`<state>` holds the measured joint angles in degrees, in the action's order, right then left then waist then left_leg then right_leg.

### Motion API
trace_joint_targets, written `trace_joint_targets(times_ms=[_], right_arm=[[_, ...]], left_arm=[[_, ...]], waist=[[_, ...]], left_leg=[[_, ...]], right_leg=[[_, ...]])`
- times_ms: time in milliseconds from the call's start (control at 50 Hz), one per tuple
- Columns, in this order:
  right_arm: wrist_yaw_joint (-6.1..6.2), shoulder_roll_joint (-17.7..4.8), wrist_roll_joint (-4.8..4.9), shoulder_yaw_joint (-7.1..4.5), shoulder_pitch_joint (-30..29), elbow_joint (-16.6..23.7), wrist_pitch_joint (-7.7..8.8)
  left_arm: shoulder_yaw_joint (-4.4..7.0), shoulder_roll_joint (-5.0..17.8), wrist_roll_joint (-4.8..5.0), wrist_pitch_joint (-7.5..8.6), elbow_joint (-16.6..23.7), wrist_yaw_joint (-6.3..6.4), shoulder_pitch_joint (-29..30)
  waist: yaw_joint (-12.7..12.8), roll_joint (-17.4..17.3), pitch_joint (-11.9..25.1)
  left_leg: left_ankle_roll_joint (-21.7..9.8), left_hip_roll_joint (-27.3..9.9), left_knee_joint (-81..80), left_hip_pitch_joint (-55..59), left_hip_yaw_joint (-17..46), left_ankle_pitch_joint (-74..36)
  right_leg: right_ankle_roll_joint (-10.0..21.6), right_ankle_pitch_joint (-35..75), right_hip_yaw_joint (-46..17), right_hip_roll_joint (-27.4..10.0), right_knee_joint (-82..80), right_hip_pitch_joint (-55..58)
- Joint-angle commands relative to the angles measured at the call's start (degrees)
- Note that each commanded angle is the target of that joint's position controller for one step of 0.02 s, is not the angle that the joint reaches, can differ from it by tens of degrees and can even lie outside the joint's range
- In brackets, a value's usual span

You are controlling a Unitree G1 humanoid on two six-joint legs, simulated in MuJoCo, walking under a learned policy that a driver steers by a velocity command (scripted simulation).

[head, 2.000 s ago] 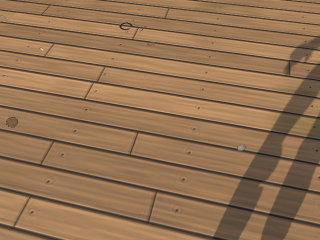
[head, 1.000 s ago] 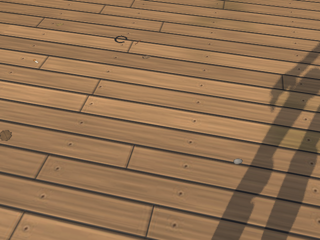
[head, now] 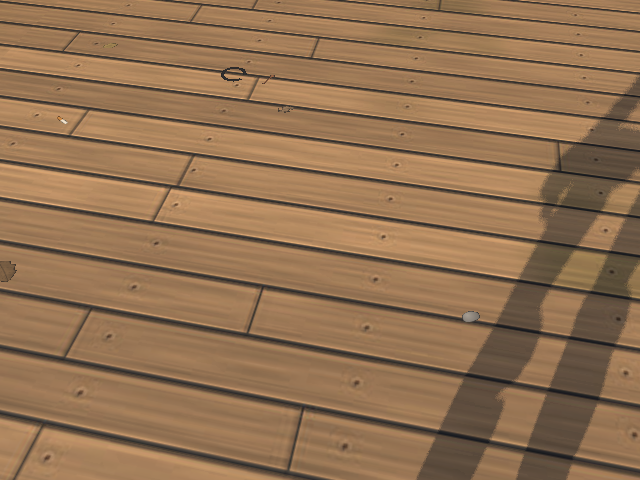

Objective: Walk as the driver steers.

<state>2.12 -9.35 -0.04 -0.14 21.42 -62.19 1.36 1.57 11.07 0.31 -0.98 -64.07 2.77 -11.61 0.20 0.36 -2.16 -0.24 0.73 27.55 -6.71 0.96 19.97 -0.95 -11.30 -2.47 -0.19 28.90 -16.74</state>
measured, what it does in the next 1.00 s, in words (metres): walks ahead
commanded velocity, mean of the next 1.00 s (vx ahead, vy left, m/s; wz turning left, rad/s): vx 0.19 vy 0.00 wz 0.00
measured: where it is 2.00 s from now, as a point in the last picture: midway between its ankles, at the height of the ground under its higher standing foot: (327, 353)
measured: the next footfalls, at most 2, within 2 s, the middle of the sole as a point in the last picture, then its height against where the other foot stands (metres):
left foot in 1.14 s outside the picture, level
right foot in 1.72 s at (381, 353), level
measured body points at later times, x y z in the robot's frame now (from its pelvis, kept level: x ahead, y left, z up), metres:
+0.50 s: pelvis +0.01 +0.00 +0.00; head +0.01 +0.00 +0.45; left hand +0.02 +0.24 -0.16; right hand -0.04 -0.23 -0.16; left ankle -0.06 +0.12 -0.74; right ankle +0.04 -0.13 -0.73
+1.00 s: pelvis +0.19 -0.03 +0.00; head +0.20 -0.03 +0.45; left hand +0.08 +0.20 -0.14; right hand +0.37 -0.26 -0.11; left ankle +0.35 +0.13 -0.69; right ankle +0.06 -0.12 -0.74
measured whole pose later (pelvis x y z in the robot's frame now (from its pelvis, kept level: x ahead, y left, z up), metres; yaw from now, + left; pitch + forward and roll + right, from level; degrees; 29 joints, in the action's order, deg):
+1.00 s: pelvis +0.19 -0.03 +0.00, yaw +1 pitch +2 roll -1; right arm -1.0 -13.7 1.6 -3.0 4.6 -50.1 5.1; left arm 0.9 10.2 0.1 4.8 -62.1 0.7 -28.1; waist 4.8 -2.0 -0.1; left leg -1.3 -6.1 41.4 -38.3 -0.4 1.3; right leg 2.3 -16.2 2.7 2.5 9.3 5.3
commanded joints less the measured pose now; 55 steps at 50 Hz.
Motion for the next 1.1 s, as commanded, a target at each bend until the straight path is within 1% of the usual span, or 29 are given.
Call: trace_joint_targets(times_ms=[20,400,420,440,460,480,500,520,540,560,580,600,620,640,660,680,700,720,740,760,780,800,820,880,920,1000,1060,1080,1100], right_arm=[[0.14,-4.8,0.02,-0.8,6.0,0.3,0.2],[0.15,-4.0,0.09,-0.93,7.3,0.5,0.32],[0.21,-3.5,0.11,-0.85,8.5,-0.1,0.25],[0.36,-4.2,0.39,-1.13,8.8,-0.2,0.08],[0.58,-5.9,0.7,-1.67,8.0,0.5,-0.04],[0.76,-7.2,1.01,-2.08,8.1,1.1,0.04],[0.79,-8.7,1.42,-2.59,9.6,1.4,0.43],[0.73,-11.0,1.81,-3.4,9.4,1.8,1.03],[0.66,-11.8,1.9,-3.87,8.6,2.3,1.59],[0.49,-11.0,1.58,-3.78,7.7,2.8,2.11],[0.19,-10.3,1.58,-3.7,6.7,3.3,2.39],[-0.11,-10.0,1.92,-3.65,5.2,3.8,2.35],[-0.35,-9.9,2.2,-3.59,3.5,4.3,2.13],[-0.51,-10.1,2.01,-3.54,2.9,5.0,2.18],[-0.69,-8.8,1.71,-3.01,0.3,6.2,2.69],[-0.54,-4.0,1.63,-1.82,1.4,8.3,3.73],[-0.73,-4.6,2.58,-2.01,0.1,9.1,4.83],[-1.23,-6.1,3.44,-2.35,-1.6,9.9,5.45],[-1.57,-6.5,3.14,-2.49,-2.3,9.7,5.78],[-1.63,-7.2,2.46,-3.1,-2.9,9.6,5.96],[-1.77,-8.7,1.92,-3.93,-3.5,9.6,5.75],[-2.1,-8.6,1.83,-4.23,-3.5,9.4,5.4],[-2.4,-7.4,1.78,-4.17,-4.0,9.5,4.98],[-2.58,-5.3,1.49,-3.52,-11.5,12.5,4.16],[-2.76,-4.8,1.39,-2.92,-17.6,14.8,4.32],[-3.8,-5.8,1.83,-2.44,-24.9,17.3,4.64],[-4.71,-7.0,1.91,-2.58,-26.8,18.9,5.09],[-4.9,-8.1,1.88,-3.0,-25.5,18.8,5.27],[-4.9,-9.6,1.85,-3.72,-22.5,18.3,5.36]], left_arm=[[0.8,5.4,0.01,0.3,1.2,0.17,-2.0],[0.82,4.8,0.09,0.38,1.3,0.25,-3.1],[0.63,4.1,0.03,0.33,0.8,0.25,-4.0],[0.69,4.1,0.22,0.29,0.6,0.28,-4.2],[0.94,4.5,0.48,0.43,0.7,0.28,-4.2],[1.03,4.6,0.52,0.94,1.3,0.14,-3.0],[0.87,3.9,0.66,1.91,2.5,-0.24,-0.8],[0.6,2.8,0.95,3.13,3.6,-0.82,0.8],[0.51,2.7,1.09,4.26,4.5,-1.39,2.3],[0.6,3.1,1.39,5.25,5.2,-1.91,2.9],[0.66,3.2,1.76,6.06,5.6,-2.34,2.5],[0.82,3.2,2.11,6.68,5.1,-2.71,0.1],[1.27,3.3,2.16,6.98,3.0,-2.94,-5.0],[2.3,4.6,1.79,6.89,0.4,-2.99,-11.0],[3.69,7.9,1.49,6.89,-1.3,-2.94,-19.4],[5.36,15.5,1.65,7.07,-1.8,-3.18,-27.9],[3.55,11.0,0.27,7.8,-1.5,-3.43,-25.1],[2.5,8.1,0.29,8.31,0.5,-3.39,-18.5],[1.78,6.4,0.23,8.42,2.3,-3.63,-13.9],[1.34,5.9,0.2,8.21,3.1,-3.9,-11.7],[0.8,4.6,0.02,7.87,3.2,-3.89,-11.7],[0.5,4.0,-0.11,7.45,2.9,-3.71,-13.2],[0.42,4.4,-0.17,7.17,2.5,-3.37,-15.0],[0.68,7.3,-0.44,6.64,2.8,-2.28,-16.8],[0.78,8.2,-0.61,6.25,3.7,-1.77,-16.4],[1.3,9.4,0.26,6.14,3.8,-1.51,-19.0],[1.77,9.7,0.74,5.8,3.7,-1.45,-19.0],[2.01,10.3,0.62,5.61,4.0,-1.46,-18.3],[2.3,11.1,0.35,5.34,4.3,-1.5,-17.5]], waist=[[0.0,-0.6,-1.7],[0.0,-0.7,-2.0],[-0.1,-1.0,-0.7],[-0.2,-1.9,-1.8],[-0.4,-3.6,-3.5],[-1.0,-5.1,-5.9],[-2.2,-7.4,-7.9],[-2.7,-10.7,-10.0],[-2.8,-11.1,-12.0],[-2.4,-10.4,-12.9],[-1.6,-9.8,-12.7],[0.1,-9.0,-11.6],[2.5,-7.8,-9.5],[4.5,-6.2,-6.1],[8.2,1.3,-2.5],[9.5,18.1,3.2],[7.0,13.3,2.3],[4.3,7.6,-3.1],[2.8,4.2,-4.0],[1.7,2.6,-4.8],[1.2,3.0,-4.5],[1.1,3.9,-3.8],[1.2,3.9,-3.5],[1.9,2.6,-5.1],[2.9,2.8,-6.0],[4.2,3.7,-7.3],[2.8,4.0,-7.2],[1.4,4.5,-5.6],[-0.7,5.8,-2.6]], left_leg=[[-0.7,-1.4,-6.7,-9.7,0.9,-7.4],[-0.7,-1.4,-6.6,-9.9,0.8,-7.4],[-1.0,-1.1,-7.3,-9.4,0.5,-1.6],[-2.0,-1.0,-8.0,-10.4,1.1,6.9],[-3.7,-1.9,-8.9,-11.5,3.1,16.0],[-5.8,-4.3,-11.0,-12.2,6.7,23.6],[-8.4,-8.6,-14.3,-11.1,12.7,28.3],[-11.3,-14.3,-17.7,-9.5,19.7,29.3],[-13.5,-18.2,-19.1,-9.1,24.1,26.8],[-13.9,-19.3,-18.8,-7.2,24.6,21.8],[-13.1,-18.5,-17.4,-5.4,22.5,17.0],[-11.3,-16.5,-15.4,-6.0,18.6,13.4],[-9.4,-13.1,-12.1,-9.9,13.7,9.6],[-7.9,-9.8,-6.7,-13.6,10.0,1.2],[-5.1,-4.8,9.2,-18.9,3.6,-8.7],[-1.3,2.8,30.3,-30.9,-3.1,1.8],[-2.4,1.5,43.1,-36.2,4.6,9.8],[-4.3,-2.1,47.9,-39.9,6.2,5.7],[-5.4,-4.8,47.1,-39.3,5.4,-0.1],[-5.7,-6.6,43.4,-38.5,4.4,-4.3],[-5.4,-7.7,40.2,-36.1,3.2,-6.9],[-4.9,-7.9,38.1,-34.4,2.0,-8.4],[-4.1,-8.0,36.7,-34.5,0.9,-9.3],[-1.5,-8.2,28.2,-37.7,-0.6,-12.8],[-0.7,-7.5,19.3,-36.7,-1.5,-16.8],[-1.1,-5.2,9.0,-32.2,-3.1,-21.8],[-3.4,-4.5,4.8,-30.7,-2.5,-20.3],[-4.4,-3.5,4.0,-27.7,-2.9,-18.9],[-5.4,-1.7,4.3,-22.4,-4.1,-17.3]], right_leg=[[2.1,7.8,-0.6,-1.0,-2.9,7.2],[2.1,8.0,-0.5,-1.0,-2.6,7.1],[2.1,2.2,0.4,-0.2,-2.4,7.7],[2.1,-6.3,1.8,1.3,-1.0,6.4],[2.4,-15.7,3.6,3.0,1.4,3.3],[2.7,-20.5,4.3,3.5,4.0,-1.0],[2.8,-19.1,5.1,3.6,8.3,-5.6],[2.9,-13.8,6.1,2.6,13.9,-9.8],[3.6,-12.1,4.4,-0.1,17.3,-13.1],[4.4,-13.8,3.5,-1.6,18.1,-15.7],[5.1,-15.6,3.4,-2.3,15.1,-15.6],[5.6,-14.3,4.5,-1.9,8.5,-10.4],[5.4,-9.0,7.1,0.4,1.6,0.4],[4.7,-4.3,7.7,2.9,0.3,10.9],[6.9,-6.2,-3.4,-3.5,-5.1,19.8],[15.5,-12.8,-30.2,-17.9,-16.0,29.7],[18.3,-18.2,-42.5,-22.8,-20.8,26.5],[16.8,-17.8,-35.9,-22.4,-20.0,22.2],[14.7,-14.7,-27.3,-19.1,-20.3,19.4],[12.9,-8.9,-20.7,-16.5,-20.9,17.6],[11.2,-2.9,-14.7,-13.8,-21.3,16.6],[10.5,1.7,-11.0,-12.1,-21.5,16.4],[10.6,6.0,-8.8,-11.4,-21.5,16.6],[12.0,11.5,-6.1,-12.0,-23.0,15.7],[11.9,11.8,-4.2,-11.5,-23.9,13.9],[11.6,11.3,-1.6,-12.2,-24.6,13.9],[10.5,16.5,-0.5,-14.3,-21.6,19.3],[9.8,23.2,0.1,-14.7,-18.9,20.9],[9.2,33.8,0.7,-14.7,-14.5,22.1]])
Over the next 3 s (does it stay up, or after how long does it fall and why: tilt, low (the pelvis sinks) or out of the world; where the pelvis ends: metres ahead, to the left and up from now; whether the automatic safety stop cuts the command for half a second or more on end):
stays up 1.07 0.07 0.01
